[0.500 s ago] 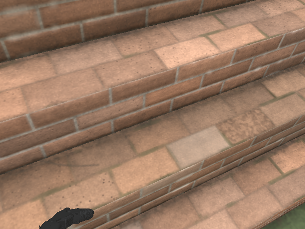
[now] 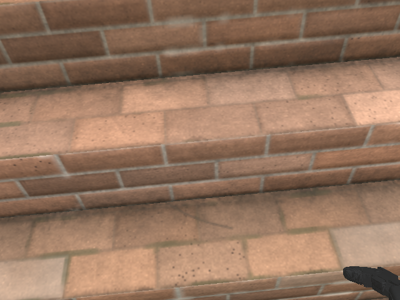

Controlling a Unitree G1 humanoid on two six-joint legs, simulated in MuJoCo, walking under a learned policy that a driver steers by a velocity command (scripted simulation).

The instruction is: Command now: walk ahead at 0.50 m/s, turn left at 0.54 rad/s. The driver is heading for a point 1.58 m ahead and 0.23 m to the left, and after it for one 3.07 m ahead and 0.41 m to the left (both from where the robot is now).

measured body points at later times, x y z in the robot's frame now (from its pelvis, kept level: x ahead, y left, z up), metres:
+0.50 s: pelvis +0.14 +0.19 +0.17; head +0.17 +0.23 +0.61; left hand +0.33 +0.43 +0.09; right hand +0.26 -0.03 +0.04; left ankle +0.16 +0.27 -0.52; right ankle +0.18 +0.06 -0.29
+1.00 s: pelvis +0.36 +0.25 +0.34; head +0.36 +0.27 +0.79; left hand +0.36 +0.52 +0.20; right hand +0.54 +0.04 +0.22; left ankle +0.23 +0.30 -0.18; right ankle +0.43 +0.17 -0.30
